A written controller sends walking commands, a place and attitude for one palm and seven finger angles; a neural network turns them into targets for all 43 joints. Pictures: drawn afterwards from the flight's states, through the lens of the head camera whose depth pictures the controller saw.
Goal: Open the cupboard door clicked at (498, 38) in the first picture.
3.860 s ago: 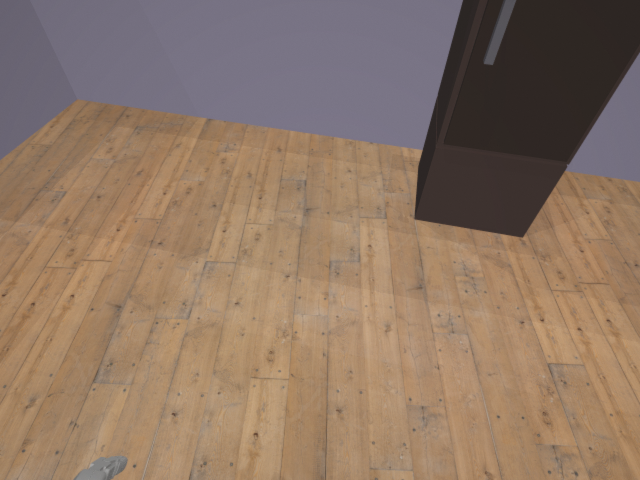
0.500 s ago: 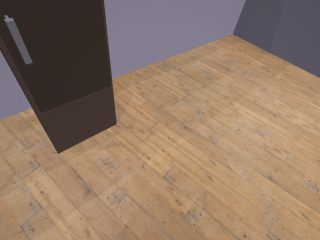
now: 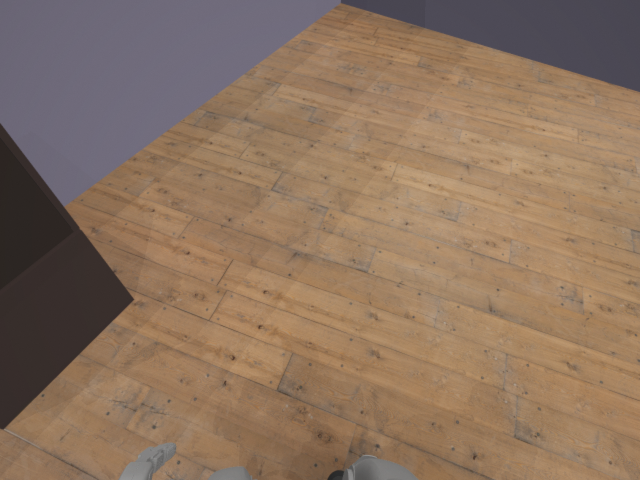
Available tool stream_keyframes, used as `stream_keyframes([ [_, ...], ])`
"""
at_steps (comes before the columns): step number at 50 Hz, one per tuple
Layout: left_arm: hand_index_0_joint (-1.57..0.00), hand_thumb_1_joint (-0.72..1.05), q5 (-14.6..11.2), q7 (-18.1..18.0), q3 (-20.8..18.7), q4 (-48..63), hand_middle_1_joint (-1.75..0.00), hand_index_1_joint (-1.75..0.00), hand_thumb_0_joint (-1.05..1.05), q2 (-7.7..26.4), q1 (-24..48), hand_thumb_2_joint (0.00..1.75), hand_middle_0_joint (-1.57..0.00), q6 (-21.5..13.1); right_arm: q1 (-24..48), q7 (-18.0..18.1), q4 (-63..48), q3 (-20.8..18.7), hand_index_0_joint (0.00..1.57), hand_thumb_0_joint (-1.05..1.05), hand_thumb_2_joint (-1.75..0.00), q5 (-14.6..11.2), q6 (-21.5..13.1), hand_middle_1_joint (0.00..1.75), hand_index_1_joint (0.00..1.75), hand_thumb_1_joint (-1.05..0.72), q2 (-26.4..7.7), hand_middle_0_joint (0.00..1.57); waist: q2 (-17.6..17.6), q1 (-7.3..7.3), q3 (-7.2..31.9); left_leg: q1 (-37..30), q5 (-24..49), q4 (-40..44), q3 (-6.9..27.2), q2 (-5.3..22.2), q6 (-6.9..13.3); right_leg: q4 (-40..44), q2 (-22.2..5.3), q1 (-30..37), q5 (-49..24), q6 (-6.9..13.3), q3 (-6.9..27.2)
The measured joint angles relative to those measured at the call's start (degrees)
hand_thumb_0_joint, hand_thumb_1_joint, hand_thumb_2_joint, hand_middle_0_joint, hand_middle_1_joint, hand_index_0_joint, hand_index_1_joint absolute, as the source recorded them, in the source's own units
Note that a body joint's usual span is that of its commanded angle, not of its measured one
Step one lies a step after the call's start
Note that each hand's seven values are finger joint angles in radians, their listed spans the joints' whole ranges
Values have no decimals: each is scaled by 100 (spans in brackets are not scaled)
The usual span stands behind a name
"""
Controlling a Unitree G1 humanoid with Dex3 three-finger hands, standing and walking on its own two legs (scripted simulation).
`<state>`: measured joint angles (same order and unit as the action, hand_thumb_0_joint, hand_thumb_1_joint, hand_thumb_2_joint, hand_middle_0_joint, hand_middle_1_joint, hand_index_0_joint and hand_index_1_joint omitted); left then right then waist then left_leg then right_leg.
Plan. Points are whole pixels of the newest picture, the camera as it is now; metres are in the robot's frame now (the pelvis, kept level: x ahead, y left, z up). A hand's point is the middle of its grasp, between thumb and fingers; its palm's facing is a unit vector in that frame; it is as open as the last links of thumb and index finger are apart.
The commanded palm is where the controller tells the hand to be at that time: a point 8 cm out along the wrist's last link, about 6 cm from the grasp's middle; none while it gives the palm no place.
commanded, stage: turn to face it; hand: left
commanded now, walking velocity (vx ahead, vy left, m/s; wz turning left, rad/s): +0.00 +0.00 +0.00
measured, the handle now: out of the picture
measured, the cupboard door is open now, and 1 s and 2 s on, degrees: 0 0 0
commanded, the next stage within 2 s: take the last steps up to it in 1.94 s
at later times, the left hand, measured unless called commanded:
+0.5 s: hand (141, 455) +0.17 +0.25 -0.16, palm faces +0.16 -0.97 -0.19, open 7.4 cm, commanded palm none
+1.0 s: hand (168, 465) +0.15 +0.20 -0.11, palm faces +0.41 -0.87 -0.29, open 7.4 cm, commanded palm none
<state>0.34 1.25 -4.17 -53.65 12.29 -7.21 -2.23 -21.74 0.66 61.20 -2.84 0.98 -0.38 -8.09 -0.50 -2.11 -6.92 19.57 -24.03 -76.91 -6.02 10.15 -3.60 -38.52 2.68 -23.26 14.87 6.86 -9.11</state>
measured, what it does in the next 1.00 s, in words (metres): walks ahead, turning left: left foot, then right foot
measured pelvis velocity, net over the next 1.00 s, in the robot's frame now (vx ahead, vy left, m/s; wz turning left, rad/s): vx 0.13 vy -0.02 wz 0.43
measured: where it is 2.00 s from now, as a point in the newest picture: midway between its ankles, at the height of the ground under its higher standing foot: outside the picture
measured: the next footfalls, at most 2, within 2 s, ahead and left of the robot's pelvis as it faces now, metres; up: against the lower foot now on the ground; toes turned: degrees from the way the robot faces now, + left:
left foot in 0.32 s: +0.21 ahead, +0.16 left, +0.00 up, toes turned +10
right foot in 0.82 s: +0.21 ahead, -0.10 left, +0.00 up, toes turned +16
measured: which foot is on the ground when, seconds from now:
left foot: up 0.00-0.30, down 0.32-0.82, up 0.84-1.00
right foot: down 0.00-0.36, up 0.38-0.80, down 0.82-1.00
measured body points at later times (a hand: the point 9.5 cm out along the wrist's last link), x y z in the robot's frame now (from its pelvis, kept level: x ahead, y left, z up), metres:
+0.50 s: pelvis +0.13 +0.06 +0.02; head +0.16 +0.09 +0.47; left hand +0.16 +0.31 -0.14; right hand +0.22 -0.17 -0.12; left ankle +0.17 +0.15 -0.71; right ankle +0.09 -0.08 -0.64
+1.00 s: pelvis +0.13 -0.02 +0.03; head +0.16 -0.05 +0.48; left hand +0.13 +0.24 -0.09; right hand +0.29 -0.25 -0.13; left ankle +0.09 +0.12 -0.62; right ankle +0.17 -0.11 -0.71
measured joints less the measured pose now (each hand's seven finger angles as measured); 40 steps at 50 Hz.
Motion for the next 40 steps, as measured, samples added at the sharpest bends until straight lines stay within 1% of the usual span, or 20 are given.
stream_keyframes([
  [1,-20,91,0,-32,6,-39,-30,-30,0,14,-71,89,-20,7,204,4,-115,-1,20,1,-89,20,2,30,30,-91,-25,20,16,-6,36,336,156,-28,124,19,-8,171,56,127,-46,-52,72],
  [2,-20,91,11,-57,17,-87,-30,-30,0,20,-141,89,-20,13,405,8,-240,0,20,1,-89,37,-2,30,30,-91,-50,20,36,-18,86,637,267,84,212,45,-19,343,102,239,-92,-56,146],
  [4,-20,91,47,-97,48,-193,-30,-30,0,-2,-257,89,-20,20,764,17,-479,8,20,1,-89,56,-32,30,30,-91,-97,20,90,-49,197,1114,425,507,331,68,-38,645,145,437,-164,-55,275],
  [7,-20,91,52,-129,116,-302,-30,-30,1,-93,-371,89,-20,23,1147,13,-686,37,20,0,-89,60,-63,30,30,-91,-155,20,190,-45,362,1497,739,1185,407,25,-44,969,145,718,-183,-126,391],
  [10,-20,91,52,-160,183,-372,-30,-30,1,-190,-412,89,-20,17,1295,-8,-695,71,19,0,-89,28,-61,30,30,-91,-152,20,223,-4,495,1398,954,2088,346,-101,-34,1160,84,1031,-87,-221,385],
  [15,-20,92,48,-203,224,-370,-30,-30,1,-252,-420,89,-20,30,1192,-74,-475,125,19,0,-89,11,3,30,30,-91,-86,20,168,149,595,614,1169,3557,144,-393,53,1092,-61,1474,328,-420,113],
  [16,-20,92,42,-214,221,-357,-30,-30,1,-261,-440,89,-20,45,1145,-94,-442,135,19,0,-89,22,16,30,30,-91,-79,20,151,171,599,401,1340,3856,98,-447,79,963,-101,1511,470,-473,41],
  [17,-20,91,33,-223,213,-344,-30,-30,1,-257,-466,89,-20,68,1100,-110,-418,137,20,0,-89,34,23,30,30,-91,-67,20,103,183,609,222,1192,4076,79,-533,266,751,-176,1487,649,-533,-18],
  [18,-20,91,17,-235,190,-339,-30,-30,1,-230,-467,89,-20,106,1094,-112,-404,122,20,0,-89,47,31,30,30,-91,-35,20,-16,197,588,205,997,4064,60,-659,444,427,-323,1376,809,-608,-39],
  [19,-20,91,0,-253,169,-330,-30,-30,1,-210,-467,89,-20,153,1104,-106,-421,123,20,0,-89,60,40,30,30,-91,-21,20,-96,223,545,224,912,4005,35,-743,565,-104,-411,1164,1157,-721,44],
  [20,-20,91,-2,-269,152,-329,-30,-30,1,-194,-473,89,-20,207,1115,-87,-447,127,20,-1,-89,67,41,30,30,-92,-23,20,-128,228,505,227,908,4004,24,-793,643,-719,-429,906,1469,-805,186],
  [21,-20,91,4,-274,130,-336,-30,-30,1,-179,-478,89,-20,258,1115,-67,-480,121,20,-1,-89,72,42,30,30,-92,-34,20,-133,215,470,210,962,4063,31,-828,676,-1294,-430,649,1622,-862,313],
  [22,-20,91,12,-269,103,-345,-30,-30,1,-162,-478,89,-20,299,1105,-51,-512,112,20,-1,-89,76,47,30,30,-92,-49,20,-130,198,439,179,1017,4156,48,-864,696,-1744,-444,420,1623,-908,412],
  [23,-20,91,20,-254,76,-350,-30,-30,1,-139,-473,89,-20,329,1088,-40,-536,104,20,-1,-89,77,52,30,30,-92,-64,20,-129,185,411,138,1074,4276,70,-901,708,-2046,-476,227,1529,-946,490],
  [25,-20,91,29,-227,25,-332,-30,-30,1,-86,-456,89,-20,372,1038,-29,-564,90,20,-1,-89,74,64,30,30,-92,-94,20,-124,168,370,58,1203,4534,128,-971,718,-2289,-557,-60,1288,-1012,621],
  [28,-20,91,31,-214,-30,-261,-30,-30,1,-13,-421,89,-20,419,942,-31,-576,57,20,0,-89,61,88,30,30,-92,-147,20,-77,134,341,-23,1372,4823,273,-1044,710,-2163,-649,-270,1058,-1091,775],
  [32,-20,91,28,-221,-79,-148,-30,-30,1,64,-320,90,-20,469,824,-57,-580,-12,20,0,-89,59,144,30,30,-91,-216,20,3,68,339,-49,1490,4972,518,-1107,652,-1797,-681,-307,959,-1162,892],
  [37,-20,91,3,-227,-72,42,-30,-30,1,67,-105,90,-20,494,748,-88,-605,-111,20,0,-89,77,239,30,30,-90,-338,20,154,-43,357,61,1572,4928,905,-1179,509,-1094,-551,-60,1024,-1150,916],
  [39,-20,91,-18,-226,-40,143,-30,-30,1,38,-41,90,-20,465,740,-101,-628,-157,20,0,-89,83,287,30,30,-90,-404,20,229,-78,377,145,1589,4851,1080,-1216,422,-565,-453,183,961,-1114,901],
  [40,-20,91,-27,-224,-23,198,-30,-30,1,20,-28,90,-20,438,733,-109,-644,-182,20,0,-89,79,315,30,30,-90,-439,20,262,-83,397,199,1585,4787,1165,-1242,370,-186,-409,359,805,-1091,877],
])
